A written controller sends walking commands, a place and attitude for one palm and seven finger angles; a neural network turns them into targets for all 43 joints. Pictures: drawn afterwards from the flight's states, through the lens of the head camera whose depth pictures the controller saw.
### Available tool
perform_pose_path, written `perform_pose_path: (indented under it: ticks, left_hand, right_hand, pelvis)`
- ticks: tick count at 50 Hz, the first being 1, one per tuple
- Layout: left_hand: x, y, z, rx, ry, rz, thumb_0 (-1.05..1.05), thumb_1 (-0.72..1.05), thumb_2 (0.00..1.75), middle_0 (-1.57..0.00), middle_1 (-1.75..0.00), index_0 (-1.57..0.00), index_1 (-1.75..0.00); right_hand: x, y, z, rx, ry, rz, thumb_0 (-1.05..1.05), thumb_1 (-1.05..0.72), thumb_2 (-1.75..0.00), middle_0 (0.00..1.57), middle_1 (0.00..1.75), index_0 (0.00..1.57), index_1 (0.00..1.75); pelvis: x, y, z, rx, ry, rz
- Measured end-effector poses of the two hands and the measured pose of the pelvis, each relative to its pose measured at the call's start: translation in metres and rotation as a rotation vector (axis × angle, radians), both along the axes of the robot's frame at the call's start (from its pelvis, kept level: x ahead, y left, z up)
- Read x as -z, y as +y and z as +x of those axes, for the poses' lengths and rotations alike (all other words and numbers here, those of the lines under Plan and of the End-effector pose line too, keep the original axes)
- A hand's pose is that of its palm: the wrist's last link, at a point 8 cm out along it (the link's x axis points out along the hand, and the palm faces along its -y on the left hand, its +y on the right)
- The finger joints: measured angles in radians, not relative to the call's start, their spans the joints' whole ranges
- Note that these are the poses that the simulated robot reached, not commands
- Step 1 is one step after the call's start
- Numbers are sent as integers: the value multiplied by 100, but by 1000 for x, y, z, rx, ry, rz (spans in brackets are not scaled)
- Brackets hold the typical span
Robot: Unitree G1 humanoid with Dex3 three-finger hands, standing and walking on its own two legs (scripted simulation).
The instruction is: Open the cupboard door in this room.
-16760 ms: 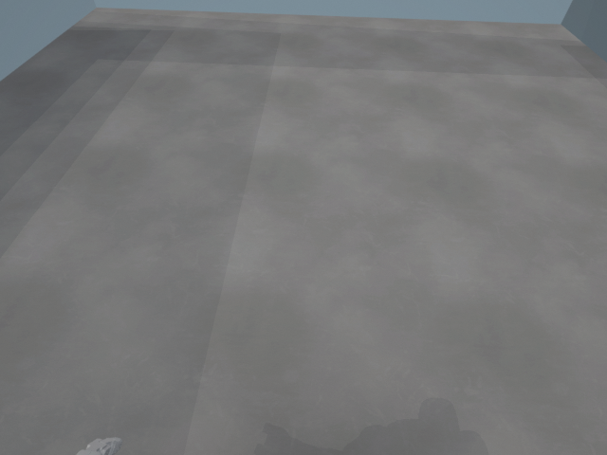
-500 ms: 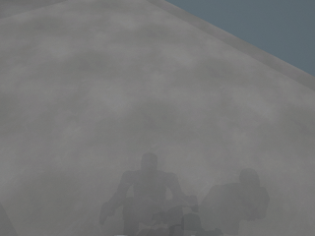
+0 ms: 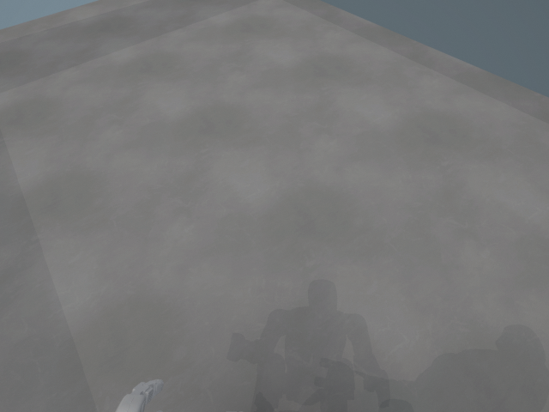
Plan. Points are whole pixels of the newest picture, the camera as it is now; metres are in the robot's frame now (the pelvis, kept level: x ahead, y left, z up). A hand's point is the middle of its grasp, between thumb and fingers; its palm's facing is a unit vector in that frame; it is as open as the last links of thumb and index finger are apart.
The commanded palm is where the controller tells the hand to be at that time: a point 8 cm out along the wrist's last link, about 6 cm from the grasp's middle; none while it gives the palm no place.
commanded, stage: turn or walk to find it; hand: left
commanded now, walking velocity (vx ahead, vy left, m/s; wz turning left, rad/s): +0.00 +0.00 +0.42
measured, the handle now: out of the picture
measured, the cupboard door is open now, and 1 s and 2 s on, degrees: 0 0 0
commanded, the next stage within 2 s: stand and wait in 1.48 s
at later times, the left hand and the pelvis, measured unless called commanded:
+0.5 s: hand out of the picture -0.05 +0.24 -0.18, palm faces +0.28 -0.93 -0.26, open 7.4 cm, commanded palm none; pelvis -0.01 +0.03 +0.00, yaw +13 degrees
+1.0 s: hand out of the picture +0.01 +0.20 -0.14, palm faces +0.42 -0.87 -0.27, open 7.4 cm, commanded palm none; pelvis +0.00 -0.01 +0.00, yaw +26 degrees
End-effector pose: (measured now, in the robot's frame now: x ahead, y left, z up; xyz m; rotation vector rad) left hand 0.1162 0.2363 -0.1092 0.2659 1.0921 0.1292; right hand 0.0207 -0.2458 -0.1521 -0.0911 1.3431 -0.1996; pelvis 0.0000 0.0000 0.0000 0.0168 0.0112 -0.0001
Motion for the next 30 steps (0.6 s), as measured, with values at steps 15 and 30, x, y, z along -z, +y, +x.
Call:
perform_pose_path:
  ticks: [15, 30]
  left_hand:
    - [9, 2, -116, -243, 179, -29, 0, 91, 90, -21, -30, -20, -30]
    - [28, 60, -172, -421, 238, -65, 1, 91, 90, -20, -30, -19, -30]
  right_hand:
    - [-13, -7, 56, -207, 19, -30, 1, -91, -90, 20, 30, 20, 30]
    - [-39, 76, 140, -427, -188, -63, 0, -90, -90, 20, 30, 20, 30]
  pelvis:
    - [-8, -4, -2, -150, -2, 23]
    - [-6, 35, -7, -271, -8, -24]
